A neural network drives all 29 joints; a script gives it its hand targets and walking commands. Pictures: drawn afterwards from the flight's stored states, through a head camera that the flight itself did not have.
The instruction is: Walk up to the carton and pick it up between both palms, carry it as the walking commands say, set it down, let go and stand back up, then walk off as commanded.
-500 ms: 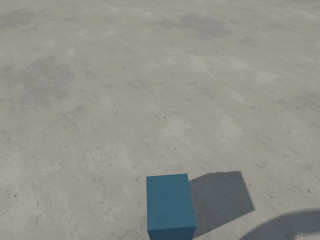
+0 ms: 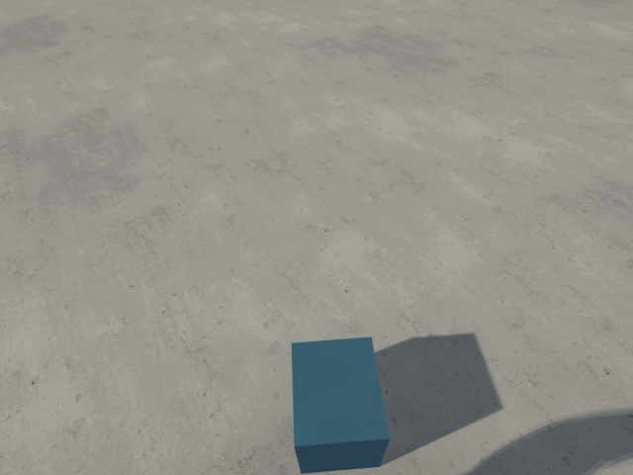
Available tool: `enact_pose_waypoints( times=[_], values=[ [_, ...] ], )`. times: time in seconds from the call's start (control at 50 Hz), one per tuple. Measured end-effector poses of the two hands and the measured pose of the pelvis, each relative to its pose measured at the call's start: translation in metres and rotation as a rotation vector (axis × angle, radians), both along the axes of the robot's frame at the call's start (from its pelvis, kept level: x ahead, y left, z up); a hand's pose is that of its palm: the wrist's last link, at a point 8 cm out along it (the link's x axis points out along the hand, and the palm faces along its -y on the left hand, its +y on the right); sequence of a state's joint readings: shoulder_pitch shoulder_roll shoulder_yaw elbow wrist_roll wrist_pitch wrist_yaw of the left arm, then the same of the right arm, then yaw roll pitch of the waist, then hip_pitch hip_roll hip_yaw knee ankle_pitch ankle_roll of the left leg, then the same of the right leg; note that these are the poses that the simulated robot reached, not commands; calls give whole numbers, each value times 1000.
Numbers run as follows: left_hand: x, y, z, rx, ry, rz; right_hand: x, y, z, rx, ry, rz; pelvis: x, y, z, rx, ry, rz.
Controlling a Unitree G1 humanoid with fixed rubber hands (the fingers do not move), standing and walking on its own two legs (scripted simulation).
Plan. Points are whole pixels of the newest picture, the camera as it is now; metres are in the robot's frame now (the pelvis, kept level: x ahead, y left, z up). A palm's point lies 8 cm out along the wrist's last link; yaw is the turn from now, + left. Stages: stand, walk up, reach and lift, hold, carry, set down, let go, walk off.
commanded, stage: walk off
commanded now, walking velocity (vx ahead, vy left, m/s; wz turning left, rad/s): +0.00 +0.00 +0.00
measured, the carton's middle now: (336, 405) +0.43 -0.03 -0.63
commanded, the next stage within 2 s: none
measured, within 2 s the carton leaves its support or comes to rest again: neither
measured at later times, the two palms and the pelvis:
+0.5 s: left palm out of the picture +0.01 +0.32 -0.13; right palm out of the picture -0.06 -0.22 -0.13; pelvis -0.03 +0.06 +0.00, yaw -5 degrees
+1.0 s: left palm out of the picture +0.18 +0.34 -0.12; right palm out of the picture -0.12 -0.06 -0.15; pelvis -0.02 +0.16 -0.01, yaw -26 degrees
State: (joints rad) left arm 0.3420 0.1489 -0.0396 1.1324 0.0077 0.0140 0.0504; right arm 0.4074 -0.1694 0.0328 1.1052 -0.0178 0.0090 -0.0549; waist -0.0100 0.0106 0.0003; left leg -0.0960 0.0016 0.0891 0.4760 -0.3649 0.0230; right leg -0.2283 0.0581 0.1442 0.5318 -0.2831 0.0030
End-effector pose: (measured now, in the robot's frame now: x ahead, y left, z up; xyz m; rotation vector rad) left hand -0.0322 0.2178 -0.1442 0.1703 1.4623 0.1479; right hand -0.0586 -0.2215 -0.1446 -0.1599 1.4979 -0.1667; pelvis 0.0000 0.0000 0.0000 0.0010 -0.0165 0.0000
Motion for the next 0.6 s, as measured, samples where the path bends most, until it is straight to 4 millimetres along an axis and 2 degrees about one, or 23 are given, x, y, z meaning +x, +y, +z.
enact_pose_waypoints(
  times=[0.22,0.32,0.38,0.44,0.52,0.56,0.6],
  values=[
    [-6,2,-1,-9,2,0,-9,9,0,4,9,-15,-7,6,0,3,-1,-6],
    [12,17,-1,23,-71,-26,-19,-2,-6,-45,40,-37,-14,11,-7,17,14,-28],
    [23,35,0,61,-112,-38,-22,-9,-7,-81,45,-42,-20,20,-11,19,32,-43],
    [29,63,6,100,-130,-49,-12,-8,2,-109,0,-44,-26,36,-8,21,49,-67],
    [45,111,9,136,-148,-82,4,7,16,-147,-106,-69,-32,63,-5,19,61,-107],
    [57,134,7,148,-157,-107,1,18,19,-167,-129,-90,-34,78,-7,12,60,-133],
    [71,147,12,156,-161,-157,-3,33,24,-166,-153,-121,-33,90,-3,1,60,-169]
  ],
)
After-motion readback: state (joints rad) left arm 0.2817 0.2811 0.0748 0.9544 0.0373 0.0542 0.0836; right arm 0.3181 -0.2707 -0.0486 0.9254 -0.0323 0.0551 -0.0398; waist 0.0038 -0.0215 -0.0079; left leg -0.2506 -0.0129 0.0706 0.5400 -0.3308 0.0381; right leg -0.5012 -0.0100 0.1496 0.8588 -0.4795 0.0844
